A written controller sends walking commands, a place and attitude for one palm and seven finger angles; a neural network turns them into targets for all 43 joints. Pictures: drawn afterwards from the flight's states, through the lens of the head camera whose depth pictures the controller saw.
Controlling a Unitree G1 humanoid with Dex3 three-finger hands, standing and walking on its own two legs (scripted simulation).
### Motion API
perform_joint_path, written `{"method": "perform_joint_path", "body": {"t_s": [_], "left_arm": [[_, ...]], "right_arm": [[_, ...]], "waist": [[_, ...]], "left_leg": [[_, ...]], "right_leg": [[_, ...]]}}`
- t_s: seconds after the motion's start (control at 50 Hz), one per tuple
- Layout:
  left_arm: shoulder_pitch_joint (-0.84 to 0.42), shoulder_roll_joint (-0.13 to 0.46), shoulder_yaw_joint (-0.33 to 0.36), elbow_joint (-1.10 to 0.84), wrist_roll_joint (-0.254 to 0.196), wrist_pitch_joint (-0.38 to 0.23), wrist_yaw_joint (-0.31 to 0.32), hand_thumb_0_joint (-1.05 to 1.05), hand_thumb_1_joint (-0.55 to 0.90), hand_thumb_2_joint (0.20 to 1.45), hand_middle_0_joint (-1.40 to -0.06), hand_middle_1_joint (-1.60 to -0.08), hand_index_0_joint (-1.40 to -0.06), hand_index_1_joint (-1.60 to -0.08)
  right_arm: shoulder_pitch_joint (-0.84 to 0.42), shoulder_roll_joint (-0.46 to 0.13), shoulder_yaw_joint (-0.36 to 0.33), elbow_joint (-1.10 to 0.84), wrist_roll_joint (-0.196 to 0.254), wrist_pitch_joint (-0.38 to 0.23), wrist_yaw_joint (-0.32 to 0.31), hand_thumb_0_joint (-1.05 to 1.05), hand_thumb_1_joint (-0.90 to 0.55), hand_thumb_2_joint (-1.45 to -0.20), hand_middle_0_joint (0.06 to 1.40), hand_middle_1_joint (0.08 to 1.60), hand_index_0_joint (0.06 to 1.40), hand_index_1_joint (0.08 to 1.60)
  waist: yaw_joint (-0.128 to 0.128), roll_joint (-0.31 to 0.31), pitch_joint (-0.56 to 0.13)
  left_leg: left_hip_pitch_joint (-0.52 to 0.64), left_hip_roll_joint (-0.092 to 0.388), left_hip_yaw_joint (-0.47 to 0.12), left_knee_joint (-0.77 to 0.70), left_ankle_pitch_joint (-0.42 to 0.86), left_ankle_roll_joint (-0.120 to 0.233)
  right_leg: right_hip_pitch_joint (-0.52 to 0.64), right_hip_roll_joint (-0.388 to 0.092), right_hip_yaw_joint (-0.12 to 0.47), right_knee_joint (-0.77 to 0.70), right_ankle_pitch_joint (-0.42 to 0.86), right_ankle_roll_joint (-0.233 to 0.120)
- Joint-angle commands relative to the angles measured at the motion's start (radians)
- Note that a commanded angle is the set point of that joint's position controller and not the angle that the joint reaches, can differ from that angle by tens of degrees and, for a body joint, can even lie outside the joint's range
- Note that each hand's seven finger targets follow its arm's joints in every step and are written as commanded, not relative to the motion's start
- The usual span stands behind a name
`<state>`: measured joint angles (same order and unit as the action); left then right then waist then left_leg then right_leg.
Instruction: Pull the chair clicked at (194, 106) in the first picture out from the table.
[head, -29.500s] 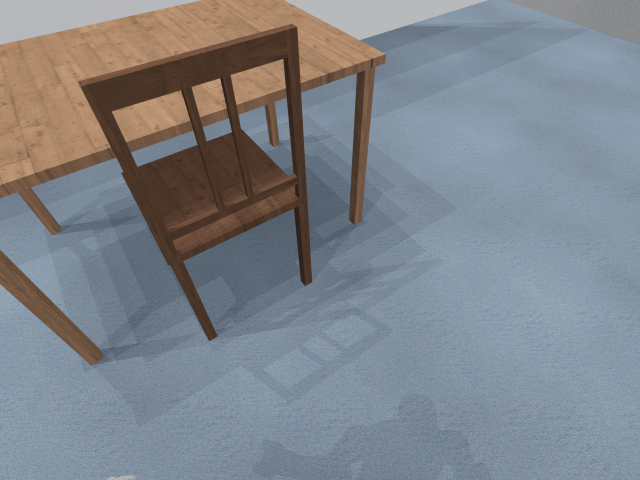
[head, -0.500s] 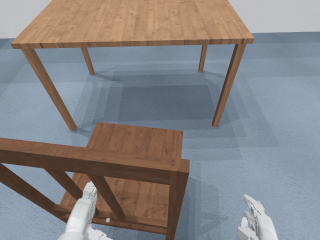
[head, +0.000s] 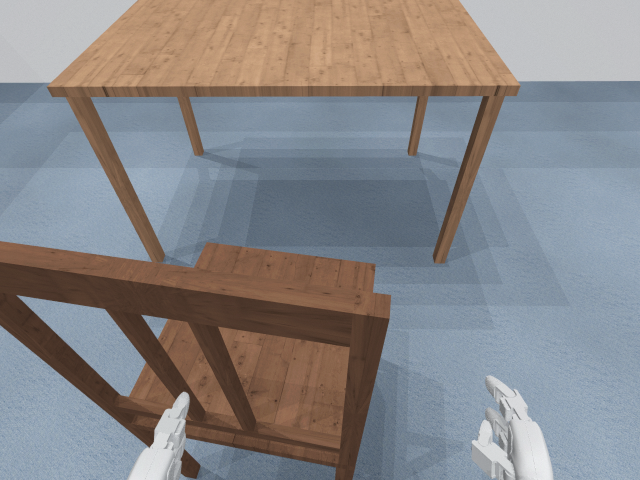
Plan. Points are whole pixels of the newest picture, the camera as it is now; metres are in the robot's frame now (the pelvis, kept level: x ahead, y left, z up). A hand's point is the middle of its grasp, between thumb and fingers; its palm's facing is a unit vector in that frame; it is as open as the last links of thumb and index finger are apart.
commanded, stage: draw the fingers out of the gap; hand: left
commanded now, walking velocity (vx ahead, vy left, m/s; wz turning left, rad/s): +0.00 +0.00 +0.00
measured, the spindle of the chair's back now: (167, 372) +0.26 +0.22 +0.00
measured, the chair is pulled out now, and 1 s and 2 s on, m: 0.63 0.63 0.62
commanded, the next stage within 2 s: draw the hand back to the body in 0.02 s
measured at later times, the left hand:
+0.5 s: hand (168, 475) +0.13 +0.15 +0.08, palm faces +0.00 -1.00 -0.08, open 17.5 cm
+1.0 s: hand (55, 405) +0.16 +0.23 +0.15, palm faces +0.33 -0.85 -0.42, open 14.2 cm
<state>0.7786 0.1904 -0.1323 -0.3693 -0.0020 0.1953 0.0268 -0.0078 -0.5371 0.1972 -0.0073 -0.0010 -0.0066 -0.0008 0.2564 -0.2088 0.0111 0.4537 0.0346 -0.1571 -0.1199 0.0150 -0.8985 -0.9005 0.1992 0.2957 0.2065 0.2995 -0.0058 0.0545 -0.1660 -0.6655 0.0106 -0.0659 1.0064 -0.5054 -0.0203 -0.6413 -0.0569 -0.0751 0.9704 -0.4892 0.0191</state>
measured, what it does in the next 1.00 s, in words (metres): stands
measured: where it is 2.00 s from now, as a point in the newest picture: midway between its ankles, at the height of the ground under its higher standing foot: outside the picture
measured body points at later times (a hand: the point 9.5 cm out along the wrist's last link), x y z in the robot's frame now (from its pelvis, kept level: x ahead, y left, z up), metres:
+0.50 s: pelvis -0.03 +0.00 -0.02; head -0.01 -0.01 +0.43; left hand +0.12 +0.20 +0.08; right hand +0.17 -0.22 -0.08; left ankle +0.00 +0.13 -0.68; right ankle +0.00 -0.13 -0.68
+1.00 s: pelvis +0.00 +0.01 +0.04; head -0.02 -0.01 +0.49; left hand +0.14 +0.28 +0.17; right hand +0.19 -0.21 -0.04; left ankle +0.00 +0.13 -0.68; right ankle +0.00 -0.13 -0.68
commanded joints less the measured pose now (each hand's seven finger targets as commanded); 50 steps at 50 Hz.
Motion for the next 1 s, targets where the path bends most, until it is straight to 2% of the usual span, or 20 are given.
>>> {"method": "perform_joint_path", "body": {"t_s": [0.0,0.12,0.14,0.18,0.22,0.36,0.38,0.42,0.48,0.52,0.62,0.64,0.66,0.68,0.72,0.78,0.82,0.84,0.88,0.98], "left_arm": [[0.125,0.052,0.024,-0.229,-0.003,-0.073,-0.003,0.0,-0.55,0.2,0.0,0.0,0.0,0.0],[0.221,0.058,0.03,-0.256,0.002,-0.102,-0.015,0.0,-0.55,0.2,0.0,0.0,0.0,0.0],[0.121,-0.024,0.047,-0.362,-0.124,-0.22,-0.023,0.0,-0.55,0.2,0.0,0.0,0.0,0.0],[0.132,0.061,0.13,-0.323,-0.132,-0.31,-0.024,0.0,-0.55,0.2,0.0,0.0,0.0,0.0],[0.116,0.037,0.108,-0.349,-0.143,-0.383,-0.036,0.0,-0.55,0.2,0.0,0.0,0.0,0.0],[0.065,0.063,0.153,-0.263,-0.184,-0.597,-0.154,0.0,-0.55,0.2,0.0,0.0,0.0,0.0],[0.095,0.094,0.196,-0.24,-0.184,-0.584,-0.166,0.0,-0.55,0.2,0.0,0.0,0.0,0.0],[0.079,0.09,0.205,-0.266,-0.206,-0.533,-0.178,0.0,-0.55,0.2,0.0,0.0,0.0,0.0],[0.055,0.132,0.297,-0.272,-0.241,-0.455,-0.154,0.0,-0.55,0.2,0.0,0.0,0.0,0.0],[0.009,0.128,0.298,-0.319,-0.257,-0.442,-0.142,0.0,-0.55,0.2,0.0,0.0,0.0,0.0],[-0.071,0.143,0.302,-0.329,-0.267,-0.438,-0.153,0.0,-0.369,0.287,-0.025,-0.037,-0.025,-0.037],[-0.004,0.328,0.389,-0.291,-0.092,-0.353,-0.009,0.0,-0.332,0.305,-0.03,-0.045,-0.03,-0.045],[0.001,0.207,0.306,-0.343,-0.075,-0.316,0.037,0.0,-0.296,0.322,-0.035,-0.053,-0.035,-0.053],[-0.042,0.216,0.31,-0.347,-0.058,-0.289,0.07,0.0,-0.26,0.34,-0.04,-0.06,-0.04,-0.06],[-0.062,0.203,0.298,-0.306,-0.041,-0.267,0.104,0.0,-0.188,0.375,-0.05,-0.075,-0.05,-0.075],[-0.135,0.257,0.344,-0.326,-0.031,-0.265,0.132,0.0,-0.079,0.428,-0.065,-0.097,-0.065,-0.097],[-0.129,0.248,0.348,-0.331,-0.023,-0.272,0.139,0.0,-0.006,0.462,-0.075,-0.113,-0.075,-0.113],[-0.133,0.245,0.353,-0.324,-0.024,-0.272,0.141,0.0,0.03,0.48,-0.08,-0.12,-0.08,-0.12],[-0.169,0.271,0.385,-0.32,-0.022,-0.268,0.146,0.0,0.102,0.515,-0.09,-0.135,-0.09,-0.135],[-0.204,0.283,0.439,-0.292,-0.025,-0.272,0.148,0.0,0.284,0.603,-0.115,-0.173,-0.115,-0.173]], "right_arm": [[-0.101,-0.099,-0.048,-0.18,0.003,-0.066,-0.014,0.0,-0.9,-0.9,0.2,0.3,0.2,0.3],[-0.106,-0.089,-0.061,-0.19,0.008,-0.066,-0.015,0.0,-0.9,-0.9,0.2,0.3,0.2,0.3],[-0.092,-0.086,-0.057,-0.183,0.009,-0.094,-0.017,0.0,-0.9,-0.9,0.2,0.3,0.2,0.3],[-0.078,-0.094,-0.067,-0.141,0.011,-0.117,-0.019,0.0,-0.9,-0.9,0.2,0.3,0.2,0.3],[-0.073,-0.089,-0.066,-0.129,0.014,-0.135,-0.012,0.0,-0.9,-0.9,0.2,0.3,0.2,0.3],[-0.128,-0.087,-0.079,-0.093,0.023,-0.144,0.033,0.0,-0.9,-0.9,0.2,0.3,0.2,0.3],[-0.137,-0.088,-0.083,-0.099,0.03,-0.138,0.034,0.0,-0.9,-0.9,0.2,0.3,0.2,0.3],[-0.157,-0.089,-0.073,-0.124,0.04,-0.124,0.028,0.0,-0.9,-0.9,0.2,0.3,0.2,0.3],[-0.169,-0.082,-0.067,-0.127,0.048,-0.113,0.002,0.0,-0.9,-0.9,0.2,0.3,0.2,0.3],[-0.164,-0.082,-0.055,-0.124,0.051,-0.121,-0.007,0.0,-0.9,-0.9,0.2,0.3,0.2,0.3],[-0.143,-0.095,-0.042,-0.085,0.05,-0.17,-0.014,0.0,-0.9,-0.9,0.2,0.3,0.2,0.3],[-0.134,-0.087,-0.04,-0.061,0.016,-0.123,-0.031,0.0,-0.9,-0.9,0.2,0.3,0.2,0.3],[-0.133,-0.072,-0.024,-0.09,0.012,-0.109,-0.031,0.0,-0.9,-0.9,0.2,0.3,0.2,0.3],[-0.134,-0.078,-0.024,-0.075,0.012,-0.096,-0.031,0.0,-0.9,-0.9,0.2,0.3,0.2,0.3],[-0.152,-0.078,-0.017,-0.06,0.008,-0.073,-0.035,0.0,-0.9,-0.9,0.2,0.3,0.2,0.3],[-0.165,-0.09,-0.012,-0.046,0.001,-0.069,-0.039,0.0,-0.9,-0.9,0.2,0.3,0.2,0.3],[-0.166,-0.09,-0.01,-0.034,-0.004,-0.073,-0.035,0.0,-0.9,-0.9,0.2,0.3,0.2,0.3],[-0.172,-0.089,-0.01,-0.03,-0.006,-0.073,-0.033,0.0,-0.9,-0.9,0.2,0.3,0.2,0.3],[-0.178,-0.098,-0.011,-0.013,-0.007,-0.074,-0.029,0.0,-0.9,-0.9,0.2,0.3,0.2,0.3],[-0.187,-0.103,-0.016,0.019,-0.016,-0.07,-0.019,0.0,-0.9,-0.9,0.2,0.3,0.2,0.3]], "waist": [[0.002,-0.055,-0.033],[0.006,-0.062,-0.022],[-0.003,-0.101,0.003],[0.015,-0.046,-0.02],[0.012,0.007,-0.049],[0.021,-0.027,-0.036],[0.036,-0.011,-0.062],[0.036,0.001,-0.053],[0.049,-0.051,-0.047],[0.041,-0.036,-0.016],[0.023,-0.023,0.019],[0.101,-0.007,-0.013],[0.067,-0.006,0.056],[0.064,0.024,0.062],[0.057,-0.013,0.133],[0.06,-0.009,0.147],[0.066,0.021,0.134],[0.065,0.0,0.135],[0.065,0.027,0.145],[0.071,0.004,0.134]], "left_leg": [[0.026,-0.011,0.022,-0.147,0.212,0.049],[-0.003,-0.011,0.024,-0.129,0.186,0.051],[-0.017,-0.022,0.023,-0.099,0.194,0.045],[-0.023,-0.017,0.025,-0.087,0.197,0.04],[0.011,-0.017,0.022,-0.084,0.214,0.036],[-0.063,-0.004,0.016,-0.054,0.165,0.029],[-0.048,-0.001,0.02,-0.064,0.166,0.031],[-0.025,-0.003,0.021,-0.1,0.113,0.032],[-0.012,0.001,0.012,-0.127,0.092,0.036],[0.011,0.002,0.011,-0.15,0.082,0.035],[0.08,0.01,0.003,-0.189,0.113,0.036],[0.132,0.033,0.011,-0.231,0.125,0.035],[0.145,0.028,0.018,-0.251,0.131,0.033],[0.166,0.031,0.014,-0.263,0.136,0.033],[0.204,0.037,0.014,-0.295,0.124,0.035],[0.25,0.033,0.009,-0.351,0.118,0.037],[0.314,0.034,0.01,-0.387,0.158,0.037],[0.325,0.034,0.007,-0.404,0.172,0.036],[0.343,0.032,0.005,-0.43,0.198,0.035],[0.413,0.035,0.006,-0.486,0.281,0.034]], "right_leg": [[0.057,0.016,-0.006,-0.161,0.166,-0.038],[0.026,0.021,-0.005,-0.148,0.131,-0.039],[-0.014,0.032,-0.029,-0.14,0.146,-0.035],[-0.011,0.037,-0.02,-0.122,0.128,-0.045],[-0.023,0.034,-0.023,-0.103,0.13,-0.044],[-0.047,0.027,0.001,-0.08,0.069,-0.046],[-0.015,0.024,0.009,-0.09,0.067,-0.048],[0.007,0.02,0.011,-0.12,0.017,-0.044],[0.056,0.022,0.018,-0.166,-0.019,-0.042],[0.054,0.023,0.011,-0.188,-0.035,-0.039],[0.075,0.024,0.004,-0.233,0.007,-0.035],[0.179,-0.002,0.053,-0.289,0.045,-0.065],[0.177,-0.013,0.037,-0.315,0.06,-0.062],[0.197,-0.012,0.035,-0.333,0.063,-0.066],[0.191,-0.01,0.019,-0.369,0.054,-0.059],[0.249,-0.012,0.018,-0.421,0.061,-0.061],[0.279,-0.014,0.013,-0.43,0.109,-0.06],[0.3,-0.012,0.008,-0.435,0.126,-0.057],[0.334,-0.01,0.015,-0.462,0.157,-0.061],[0.407,-0.009,0.016,-0.495,0.245,-0.059]]}}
